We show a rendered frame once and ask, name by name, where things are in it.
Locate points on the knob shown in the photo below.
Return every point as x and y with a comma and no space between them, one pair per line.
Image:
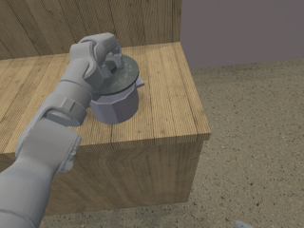
111,66

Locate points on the pot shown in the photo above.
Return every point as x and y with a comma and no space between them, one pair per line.
117,108

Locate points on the table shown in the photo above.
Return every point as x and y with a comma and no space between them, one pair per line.
150,159

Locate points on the left robot hand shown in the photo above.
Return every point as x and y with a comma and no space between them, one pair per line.
111,44

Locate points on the robot left upper arm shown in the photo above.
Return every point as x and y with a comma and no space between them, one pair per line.
25,186

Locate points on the lid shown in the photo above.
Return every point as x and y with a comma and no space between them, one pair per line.
123,78

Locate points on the robot left forearm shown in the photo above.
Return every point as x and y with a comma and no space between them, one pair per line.
68,102

